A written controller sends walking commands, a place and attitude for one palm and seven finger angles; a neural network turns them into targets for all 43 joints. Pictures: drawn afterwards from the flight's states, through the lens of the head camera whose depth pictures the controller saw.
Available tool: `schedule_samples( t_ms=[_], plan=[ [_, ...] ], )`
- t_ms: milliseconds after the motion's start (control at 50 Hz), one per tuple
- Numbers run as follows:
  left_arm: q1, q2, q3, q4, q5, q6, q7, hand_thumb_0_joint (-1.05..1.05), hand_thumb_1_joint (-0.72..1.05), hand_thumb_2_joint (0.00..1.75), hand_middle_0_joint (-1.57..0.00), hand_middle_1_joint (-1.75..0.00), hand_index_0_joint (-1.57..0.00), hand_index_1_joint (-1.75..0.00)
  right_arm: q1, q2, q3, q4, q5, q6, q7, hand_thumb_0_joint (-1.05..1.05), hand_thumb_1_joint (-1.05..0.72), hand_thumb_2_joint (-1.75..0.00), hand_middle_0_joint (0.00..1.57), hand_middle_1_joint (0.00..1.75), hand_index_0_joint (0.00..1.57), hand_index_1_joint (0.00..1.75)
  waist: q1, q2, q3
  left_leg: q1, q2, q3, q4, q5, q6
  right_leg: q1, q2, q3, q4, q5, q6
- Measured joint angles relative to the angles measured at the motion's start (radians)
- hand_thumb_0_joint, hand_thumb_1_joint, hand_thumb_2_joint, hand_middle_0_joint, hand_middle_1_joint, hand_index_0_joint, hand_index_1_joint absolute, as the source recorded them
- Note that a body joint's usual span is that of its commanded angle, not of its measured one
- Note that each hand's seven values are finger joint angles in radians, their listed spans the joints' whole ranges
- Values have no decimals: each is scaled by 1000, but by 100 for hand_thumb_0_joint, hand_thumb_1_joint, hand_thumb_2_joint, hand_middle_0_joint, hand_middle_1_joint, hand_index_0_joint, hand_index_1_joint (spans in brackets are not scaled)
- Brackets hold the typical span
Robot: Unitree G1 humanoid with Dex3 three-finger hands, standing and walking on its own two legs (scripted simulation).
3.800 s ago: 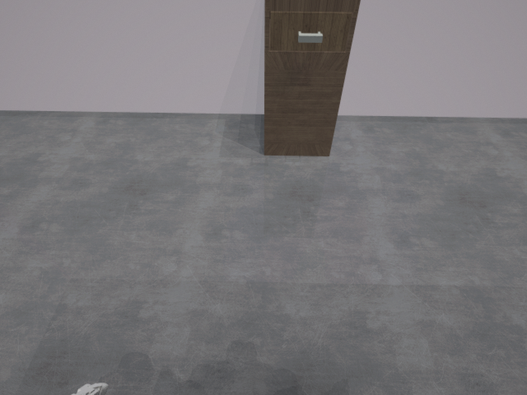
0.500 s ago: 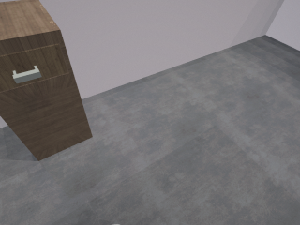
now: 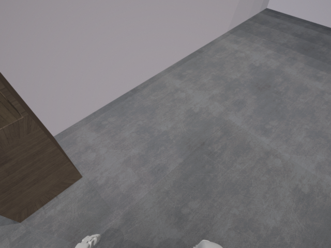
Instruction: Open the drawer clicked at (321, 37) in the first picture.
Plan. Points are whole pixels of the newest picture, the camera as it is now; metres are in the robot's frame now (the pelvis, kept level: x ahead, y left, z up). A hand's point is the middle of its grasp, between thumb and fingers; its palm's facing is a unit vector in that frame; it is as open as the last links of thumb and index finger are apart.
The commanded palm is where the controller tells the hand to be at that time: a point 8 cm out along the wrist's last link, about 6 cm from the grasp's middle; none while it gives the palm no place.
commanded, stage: turn to face it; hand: left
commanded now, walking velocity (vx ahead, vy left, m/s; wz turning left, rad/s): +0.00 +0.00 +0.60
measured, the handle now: out of the picture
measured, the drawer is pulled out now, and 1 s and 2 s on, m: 0.00 0.00 0.00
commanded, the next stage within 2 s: take the last steps up to it in 1.08 s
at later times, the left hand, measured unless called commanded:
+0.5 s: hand out of the picture +0.02 +0.26 -0.16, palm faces +0.33 -0.91 -0.25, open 7.4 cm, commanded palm none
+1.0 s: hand out of the picture -0.05 +0.15 -0.13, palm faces +0.57 -0.77 -0.27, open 7.4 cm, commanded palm none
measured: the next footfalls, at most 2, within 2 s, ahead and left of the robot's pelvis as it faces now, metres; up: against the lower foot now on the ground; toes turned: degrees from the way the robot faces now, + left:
left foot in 0.30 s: +0.06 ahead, +0.14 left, +0.00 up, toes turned +21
right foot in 0.76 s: +0.10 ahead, -0.11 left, +0.00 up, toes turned +25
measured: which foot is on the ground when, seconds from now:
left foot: up 0.00-0.28, down 0.30-0.76, up 0.78-1.00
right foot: down 0.00-0.30, up 0.32-0.74, down 0.76-1.00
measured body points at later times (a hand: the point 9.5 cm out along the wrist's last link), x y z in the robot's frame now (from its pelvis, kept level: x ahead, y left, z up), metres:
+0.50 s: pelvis +0.01 +0.03 +0.01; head +0.03 +0.06 +0.46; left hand +0.01 +0.31 -0.14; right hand +0.15 -0.21 -0.11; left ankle +0.02 +0.12 -0.72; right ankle +0.04 -0.12 -0.64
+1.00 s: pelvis +0.01 -0.04 +0.02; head +0.05 -0.04 +0.47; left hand -0.08 +0.19 -0.11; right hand +0.23 -0.21 -0.13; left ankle -0.08 +0.08 -0.65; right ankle +0.06 -0.13 -0.72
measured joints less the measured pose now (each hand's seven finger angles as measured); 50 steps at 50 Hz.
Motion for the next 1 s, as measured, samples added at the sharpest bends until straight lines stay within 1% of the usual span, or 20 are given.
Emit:
schedule_samples(
  t_ms=[20,60,120,220,260,300,320,360,400,460,560,660,700,740,760,780,820,880,940,1000],
  plan=[
    [-8,-8,-5,-5,-2,-2,2,0,91,90,-19,-29,-20,-29,-9,-1,-1,-2,3,13,0,1,-91,-90,20,29,20,30,-2,2,2,-47,-13,-37,100,-29,1,9,-6,-13,2,-5,-7],
    [-18,-24,-11,-15,-3,6,11,0,91,90,-20,-29,-20,-29,-31,-4,-6,-12,3,30,2,1,-91,-90,20,29,20,30,2,-1,1,-131,-30,-71,251,-20,-2,36,-18,-36,-20,2,-9],
    [-12,-42,-13,-25,-3,22,21,0,91,89,-20,-30,-20,-30,-72,-20,-18,-46,-1,47,9,1,-91,-90,20,29,20,30,6,-8,-17,-216,-34,-74,315,37,-6,68,-31,-68,-61,12,-3],
    [-6,-22,2,-46,6,48,26,-1,91,89,-20,-30,-20,-30,-137,-49,-31,-123,-8,51,22,1,-91,-90,19,29,20,30,18,-34,-39,-238,-27,-39,171,77,-6,91,-59,-125,-71,8,14],
    [0,-4,7,-54,6,57,24,-1,91,89,-20,-30,-20,-30,-159,-62,-35,-153,-9,47,26,1,-91,-90,19,29,20,30,25,-48,-40,-213,-28,-25,71,106,-2,85,-77,-145,-39,-9,24],
    [15,14,13,-65,1,69,20,-1,91,89,-20,-30,-20,-30,-170,-84,-38,-187,-12,38,30,1,-91,-90,19,29,20,30,30,-49,-45,-169,-32,-23,-72,186,11,63,-95,-163,26,-42,39],
    [22,26,19,-69,-3,79,17,0,91,89,-20,-30,-20,-30,-178,-91,-42,-200,-15,32,31,1,-91,-90,19,29,20,30,30,-55,-45,-182,-40,-28,-70,219,42,37,-101,-150,85,-109,58],
    [33,54,33,-69,-3,101,12,0,91,89,-20,-30,-20,-30,-191,-95,-41,-218,-21,22,29,1,-91,-90,19,29,20,30,30,-68,-40,-203,-54,-37,-43,210,81,-39,-72,-47,264,-238,79],
    [40,75,46,-61,1,113,7,0,91,89,-20,-30,-20,-30,-192,-97,-35,-227,-21,18,21,1,-91,-90,19,29,20,30,32,-72,-40,-195,-72,-52,-80,222,92,-102,-37,37,426,-218,89],
    [60,97,55,-60,0,107,0,1,91,90,-20,-29,-20,-30,-189,-101,-27,-227,-17,16,12,1,-90,-90,20,29,20,30,46,-74,-40,-160,-104,-71,-184,282,91,-136,-15,100,513,-139,107],
    [90,114,54,-63,-9,107,5,1,91,90,-19,-29,-20,-29,-190,-106,-23,-232,-14,18,13,1,-90,-90,20,29,20,30,53,-47,-38,-126,-133,-120,-289,348,94,-88,6,136,416,-157,123],
    [85,108,45,-76,-16,108,11,1,91,90,-19,-29,-19,-29,-200,-113,-27,-232,-16,33,21,1,-90,-90,20,30,21,30,43,-16,-28,-141,-153,-185,-296,372,77,-6,33,153,243,-206,116],
    [80,97,37,-88,-20,101,12,1,91,90,-19,-29,-19,-29,-205,-120,-31,-230,-16,43,24,1,-90,-90,20,30,21,30,40,0,-26,-157,-162,-214,-283,376,65,39,48,153,149,-198,107],
    [84,86,27,-106,-22,87,11,1,91,90,-19,-29,-19,-29,-205,-127,-37,-232,-13,54,28,1,-90,-90,20,30,21,30,41,11,-31,-183,-175,-242,-252,372,49,105,56,146,-3,-137,95],
    [89,81,23,-115,-17,77,12,1,91,90,-19,-29,-20,-29,-205,-132,-42,-233,-9,60,30,1,-90,-90,20,30,21,30,45,15,-35,-207,-181,-249,-212,339,43,125,54,140,-64,-94,73],
    [90,68,16,-118,-12,73,14,1,90,90,-20,-29,-20,-29,-209,-140,-49,-231,-8,66,30,1,-90,-90,20,30,21,30,46,30,-30,-237,-181,-255,-136,253,34,123,56,122,-54,-80,52],
    [100,47,5,-123,-8,70,15,1,90,90,-20,-29,-20,-30,-212,-151,-57,-225,-12,80,34,1,-90,-90,20,30,20,30,49,38,-30,-299,-185,-235,66,140,25,133,42,91,-47,-87,27],
    [119,27,-5,-117,-4,68,17,1,90,90,-20,-30,-20,-30,-223,-159,-60,-222,-14,84,43,1,-90,-90,20,29,20,30,50,27,-25,-347,-158,-186,293,149,5,164,17,61,-82,-78,19],
    [127,18,-13,-106,0,64,16,1,90,89,-20,-30,-20,-30,-232,-156,-58,-220,-11,82,45,1,-90,-90,20,29,20,30,48,4,-17,-323,-125,-157,311,149,-15,180,-10,31,-104,-67,19],
    [135,17,-19,-100,4,57,11,1,90,89,-20,-30,-20,-30,-249,-151,-50,-212,-8,85,44,1,-90,-90,20,29,20,30,61,-17,-9,-259,-105,-140,205,117,-23,179,-32,6,-106,-65,22]
  ],
)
